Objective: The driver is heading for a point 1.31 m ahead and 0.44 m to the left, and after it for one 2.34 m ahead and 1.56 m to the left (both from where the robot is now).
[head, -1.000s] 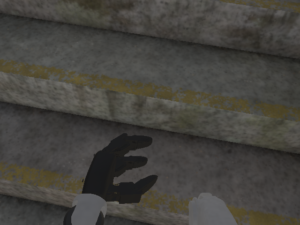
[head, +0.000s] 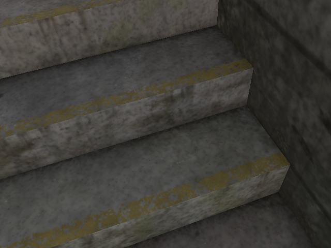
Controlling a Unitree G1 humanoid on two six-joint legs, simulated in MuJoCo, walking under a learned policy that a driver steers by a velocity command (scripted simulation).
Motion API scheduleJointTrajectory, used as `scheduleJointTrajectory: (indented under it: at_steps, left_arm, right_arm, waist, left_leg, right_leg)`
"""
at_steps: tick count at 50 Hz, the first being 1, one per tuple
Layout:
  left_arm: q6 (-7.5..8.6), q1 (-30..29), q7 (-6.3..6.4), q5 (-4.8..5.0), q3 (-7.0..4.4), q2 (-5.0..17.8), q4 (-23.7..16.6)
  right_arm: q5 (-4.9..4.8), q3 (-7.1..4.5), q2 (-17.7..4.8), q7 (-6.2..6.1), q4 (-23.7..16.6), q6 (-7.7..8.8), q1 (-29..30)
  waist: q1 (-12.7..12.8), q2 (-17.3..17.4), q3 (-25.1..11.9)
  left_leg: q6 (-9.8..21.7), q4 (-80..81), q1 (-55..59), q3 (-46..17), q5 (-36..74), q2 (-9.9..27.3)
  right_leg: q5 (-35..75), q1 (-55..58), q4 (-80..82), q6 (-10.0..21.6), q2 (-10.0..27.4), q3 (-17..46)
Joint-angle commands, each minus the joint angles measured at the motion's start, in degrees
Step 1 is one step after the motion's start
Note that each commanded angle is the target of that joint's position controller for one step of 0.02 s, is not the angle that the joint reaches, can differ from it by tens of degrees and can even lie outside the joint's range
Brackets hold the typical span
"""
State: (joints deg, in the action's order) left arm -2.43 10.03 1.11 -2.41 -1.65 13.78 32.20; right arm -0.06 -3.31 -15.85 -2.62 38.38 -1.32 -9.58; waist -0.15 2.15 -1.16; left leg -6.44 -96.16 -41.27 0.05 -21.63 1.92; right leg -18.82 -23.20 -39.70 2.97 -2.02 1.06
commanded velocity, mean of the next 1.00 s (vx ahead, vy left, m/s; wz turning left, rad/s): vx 0.00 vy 0.00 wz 0.43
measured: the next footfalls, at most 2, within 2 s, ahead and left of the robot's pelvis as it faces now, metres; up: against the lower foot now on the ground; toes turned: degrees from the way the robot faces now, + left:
left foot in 0.40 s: -0.01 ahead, +0.12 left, +0.00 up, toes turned +19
right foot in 1.00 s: +0.09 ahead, -0.09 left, +0.00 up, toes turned +29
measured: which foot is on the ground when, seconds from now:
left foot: up 0.00-0.38, down 0.40-1.00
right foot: down 0.00-0.40, up 0.42-0.98, down 1.00-1.00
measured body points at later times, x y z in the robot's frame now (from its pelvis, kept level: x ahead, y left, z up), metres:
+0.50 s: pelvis -0.02 +0.03 +0.00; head +0.00 +0.06 +0.45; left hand +0.06 +0.35 -0.09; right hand +0.21 -0.18 -0.08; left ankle -0.04 +0.11 -0.72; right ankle -0.02 -0.11 -0.62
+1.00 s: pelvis +0.00 +0.00 +0.01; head +0.01 +0.00 +0.46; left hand -0.02 +0.27 -0.11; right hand +0.30 -0.03 -0.04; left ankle -0.04 +0.11 -0.72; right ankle +0.06 -0.11 -0.72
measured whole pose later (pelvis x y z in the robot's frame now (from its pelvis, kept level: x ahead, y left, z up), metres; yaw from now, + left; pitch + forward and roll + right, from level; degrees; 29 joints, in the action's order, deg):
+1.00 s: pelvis +0.00 +0.00 +0.01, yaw +29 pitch +1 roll +1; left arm -1.8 15.0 1.3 1.6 -0.6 12.0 38.2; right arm 1.5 2.9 -5.5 -2.7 28.2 -3.5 -2.0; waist 1.9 -0.9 -0.8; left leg 0.9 -34.9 -18.5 -8.3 -17.0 -5.5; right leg -16.8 -18.2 -37.2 -2.6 1.4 0.1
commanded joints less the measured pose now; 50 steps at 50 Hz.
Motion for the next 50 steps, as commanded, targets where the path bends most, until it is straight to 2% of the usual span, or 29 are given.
scheduleJointTrajectory:
  at_steps: [1, 3, 5, 7, 11, 12, 15, 18, 19, 20, 21, 22, 23, 24, 25, 27, 29, 32, 35, 38, 41, 43, 44, 45, 46, 47, 48, 49, 50]
  left_arm:
    - [2.2, -4.5, -0.1, -1.0, 2.01, -1.4, -2.4]
    - [3.31, -1.8, -0.65, -1.91, 2.7, -3.7, 0.2]
    - [3.62, -3.3, -0.48, -2.17, 2.05, -2.0, 0.2]
    - [3.5, -6.1, 0.65, -2.25, 1.28, -0.1, -1.8]
    - [1.79, -4.0, 2.61, -0.65, -1.04, 4.7, -2.5]
    - [1.39, -3.3, 3.01, 0.37, -1.56, 5.6, -2.3]
    - [0.95, -3.7, 3.44, 1.12, -2.05, 5.8, -2.4]
    - [0.06, -4.0, 4.08, 2.53, -2.49, 5.4, -0.6]
    - [0.08, -3.1, 3.6, 2.65, -2.82, 5.3, 0.5]
    - [0.23, -4.0, 2.98, 2.01, -3.14, 4.3, 0.4]
    - [0.88, -9.1, 2.51, 1.3, -1.72, 0.1, -2.7]
    - [1.54, -10.9, 2.0, 2.14, -1.41, -0.5, -2.2]
    - [2.15, -9.2, 0.69, 2.78, -1.35, 0.2, -1.5]
    - [2.54, -7.7, 0.05, 2.4, -1.32, 0.9, -0.9]
    - [2.78, -9.7, -0.03, 1.55, -0.95, 1.1, -1.8]
    - [2.93, -10.0, -0.13, 1.11, -0.45, 1.4, -3.1]
    - [2.93, -8.8, 0.0, 1.53, 0.08, 1.4, -3.3]
    - [1.79, -5.9, 0.6, 2.18, 0.49, 1.8, -2.9]
    - [1.52, -5.8, 1.0, 2.55, 0.38, 2.6, -3.6]
    - [1.39, -3.2, 1.56, 3.28, 0.48, 3.3, -2.8]
    - [1.11, -2.2, 1.84, 3.83, 1.64, 0.4, -2.3]
    - [1.24, -1.6, 0.99, 3.55, 2.59, -2.6, -1.3]
    - [1.4, -3.5, 0.62, 3.69, 2.7, -3.2, -1.6]
    - [1.48, -5.4, 0.45, 4.37, 1.96, -1.5, -1.8]
    - [1.57, -3.8, 0.4, 5.08, 0.61, 1.4, -0.9]
    - [1.76, -1.3, 0.35, 5.5, -0.29, 3.3, -0.1]
    - [1.83, 0.6, 0.42, 4.89, -1.13, 4.7, 1.1]
    - [1.91, -0.5, 0.33, 3.84, -1.57, 5.6, 1.4]
    - [2.1, -0.5, 0.11, 2.58, -2.15, 7.1, 1.0]
  right_arm:
    - [-0.2, 1.0, 1.4, -0.43, -2.5, 0.39, -1.9]
    - [-1.39, 0.53, 1.7, -0.87, -0.1, -0.3, -5.7]
    - [-0.91, -0.27, 0.4, -1.31, -1.3, -1.0, -4.0]
    - [-0.45, -0.29, 0.7, -1.11, -3.4, -1.27, -0.6]
    - [-1.0, 0.7, 2.3, -0.18, -5.6, -1.44, 1.6]
    - [-1.07, 0.87, 2.4, 0.29, -5.5, -1.11, 0.5]
    - [-0.88, 0.1, 1.3, 1.5, -4.3, -0.76, -3.1]
    - [-0.5, -0.46, 1.7, 2.29, -2.4, -0.08, -5.7]
    - [0.04, -1.14, 0.5, 2.37, -2.4, -0.16, -5.2]
    - [-0.02, -2.4, -2.6, 1.76, -3.0, -0.23, -7.4]
    - [0.52, -4.31, -10.6, 0.74, -4.5, -0.25, -9.6]
    - [2.86, -3.94, -10.0, 0.69, -7.7, 0.73, -9.4]
    - [2.93, -3.12, -8.7, 0.33, -8.3, 1.24, -5.9]
    - [1.4, -2.58, -7.2, -0.27, -9.4, 0.8, -1.7]
    - [0.18, -1.76, -6.1, -0.63, -11.0, -0.21, 1.7]
    - [0.0, -0.43, -4.2, -1.58, -13.4, -1.34, 3.0]
    - [0.59, -0.36, -4.5, -1.9, -14.8, -2.01, 2.5]
    - [0.4, -0.36, -4.9, -2.19, -15.8, -2.7, 2.2]
    - [0.81, -0.22, -5.0, -2.64, -17.3, -2.78, 3.1]
    - [1.21, 1.74, -2.2, -2.86, -18.1, -2.11, 5.6]
    - [1.44, 3.94, 2.6, -2.18, -16.7, -2.08, 6.6]
    - [1.99, 4.41, 4.8, -1.4, -15.5, -2.13, 8.2]
    - [2.08, 3.99, 4.1, -0.99, -14.6, -2.02, 6.7]
    - [2.14, 2.98, 1.7, -0.58, -13.2, -1.9, 3.6]
    - [2.69, 1.91, -1.0, -0.29, -12.8, -1.8, 3.5]
    - [2.25, 1.42, -2.0, -0.36, -12.7, -1.93, 4.4]
    - [1.83, 1.3, -1.9, -0.61, -12.8, -1.9, 5.2]
    - [1.24, 1.19, -1.5, -0.48, -12.4, -1.78, 5.0]
    - [1.03, 0.89, -1.6, -0.31, -12.3, -1.14, 4.7]
  waist:
    - [-1.0, -7.5, -5.6]
    - [-0.1, -7.6, -3.5]
    - [0.2, -9.1, -1.0]
    - [1.1, -8.9, -1.0]
    - [3.4, -9.2, -2.3]
    - [3.3, -10.0, -2.5]
    - [2.3, -12.2, -3.5]
    - [0.3, -8.5, -3.7]
    - [0.0, -5.1, -3.3]
    - [-1.0, 1.7, -4.8]
    - [-2.6, 17.9, -4.5]
    - [-5.5, 11.4, -10.1]
    - [-3.9, 5.4, -9.8]
    - [-1.5, 0.6, -8.7]
    - [-1.1, -0.8, -6.8]
    - [-0.2, -1.0, -5.3]
    - [0.0, 1.5, -5.6]
    - [0.2, 4.1, -6.0]
    - [-0.5, 4.8, -5.3]
    - [-0.9, 3.8, -7.2]
    - [-0.4, 2.7, -7.0]
    - [0.0, 4.2, -5.7]
    - [-1.6, 6.5, -4.4]
    - [-3.9, 8.8, -3.3]
    - [-4.4, 10.5, -3.7]
    - [-3.3, 11.2, -3.3]
    - [-2.3, 10.5, -3.2]
    - [-2.6, 7.3, -1.7]
    - [-2.6, 2.4, -2.1]
  left_leg:
    - [1.4, -5.7, -0.5, -4.9, 8.4, 0.1]
    - [1.6, -0.2, 3.2, -8.3, 9.6, -2.2]
    - [1.0, 6.1, 3.1, -8.0, 9.0, -2.6]
    - [-0.1, 14.2, 2.4, -6.1, 6.6, -1.8]
    - [-0.8, 32.4, 6.9, 1.3, -7.6, 0.0]
    - [-0.3, 35.8, 8.3, 2.2, -9.5, 0.3]
    - [1.6, 45.2, 12.1, 3.1, -5.8, 0.9]
    - [6.3, 63.8, 19.0, 6.6, 4.0, -1.5]
    - [8.4, 68.9, 22.2, 5.4, 10.4, -2.8]
    - [11.7, 70.6, 31.7, -4.4, 24.0, 1.3]
    - [22.6, 71.4, 40.8, -27.3, 41.1, 13.5]
    - [29.4, 73.9, 40.3, -35.0, 37.0, 17.8]
    - [28.5, 73.1, 38.5, -30.9, 31.2, 15.7]
    - [25.5, 71.8, 37.8, -27.4, 24.3, 12.5]
    - [23.5, 71.3, 36.8, -26.5, 23.4, 10.8]
    - [21.3, 70.9, 34.3, -24.8, 25.0, 7.6]
    - [20.7, 70.5, 34.6, -25.0, 28.7, 6.5]
    - [20.1, 70.5, 32.2, -26.6, 29.4, 5.4]
    - [20.6, 70.5, 30.9, -31.2, 26.8, 5.7]
    - [21.3, 68.8, 33.3, -28.9, 31.3, 8.3]
    - [19.6, 68.2, 30.1, -23.1, 30.8, 6.0]
    - [17.1, 69.8, 26.0, -17.3, 27.0, 3.0]
    - [17.6, 71.7, 25.2, -16.6, 26.0, 3.6]
    - [19.2, 72.7, 26.7, -18.0, 25.0, 5.2]
    - [20.5, 73.0, 27.9, -20.4, 25.9, 7.4]
    - [20.5, 72.0, 29.8, -20.7, 26.2, 8.0]
    - [19.1, 70.1, 30.9, -19.6, 26.4, 7.6]
    - [16.8, 67.7, 32.0, -17.5, 25.2, 5.7]
    - [13.9, 63.2, 28.5, -14.6, 20.6, 3.1]
  right_leg:
    - [20.5, 5.0, 14.1, 10.4, 15.0, 11.3]
    - [17.1, 3.1, 15.5, 10.8, 15.2, 8.0]
    - [15.8, 4.0, 17.0, 11.3, 16.2, 7.8]
    - [19.7, 8.5, 17.5, 11.8, 17.9, 8.1]
    - [26.1, 13.2, 17.7, 12.9, 20.1, 5.8]
    - [26.3, 13.9, 18.2, 13.4, 20.9, 6.1]
    - [34.7, 16.1, 16.5, 13.5, 22.4, 4.2]
    - [30.4, 16.2, 11.4, 7.9, 20.2, -1.9]
    - [24.5, 14.0, 6.8, 4.5, 18.2, -5.0]
    - [13.6, 3.8, -5.5, -0.6, 14.2, -9.2]
    - [-8.6, -16.2, -21.4, -8.1, 3.5, -10.9]
    - [-18.4, -20.2, -39.0, -10.0, 0.6, 0.9]
    - [-14.3, -22.7, -46.7, -9.7, 1.6, 4.7]
    - [-10.2, -24.3, -48.7, -9.0, 2.1, 5.5]
    - [-7.0, -26.7, -50.4, -9.6, 1.9, 4.8]
    - [-1.3, -26.6, -51.8, -10.1, 0.7, 3.9]
    - [0.1, -26.3, -50.4, -10.2, -0.5, 3.2]
    - [0.0, -23.6, -50.6, -10.3, -2.2, 2.7]
    - [0.5, -24.7, -55.3, -10.7, -3.4, 4.2]
    - [0.0, -25.8, -60.0, -11.5, -1.1, 4.4]
    - [0.5, -19.2, -49.2, -11.5, 2.1, 3.6]
    - [1.5, -9.2, -27.5, -10.4, 4.2, 0.6]
    - [-2.1, -4.8, -17.6, -9.7, 4.1, -1.7]
    - [-7.1, -2.7, -11.0, -9.1, 3.6, -3.3]
    - [-7.5, 0.2, -7.9, -8.1, 3.3, -3.1]
    - [-5.0, 1.6, -0.8, -7.0, 3.0, -3.4]
    - [0.1, 3.4, 6.2, -6.1, 2.3, -3.7]
    - [5.5, 2.6, 12.1, -4.8, 2.2, -2.2]
    - [17.6, 5.8, 13.7, -3.1, 4.3, 2.5]
Keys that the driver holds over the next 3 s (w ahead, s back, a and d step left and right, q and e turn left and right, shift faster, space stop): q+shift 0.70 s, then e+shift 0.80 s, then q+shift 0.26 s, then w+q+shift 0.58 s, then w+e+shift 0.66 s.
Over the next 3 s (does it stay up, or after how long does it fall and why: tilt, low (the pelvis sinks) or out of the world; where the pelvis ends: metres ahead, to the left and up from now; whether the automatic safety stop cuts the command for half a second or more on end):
stays up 0.43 0.40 0.30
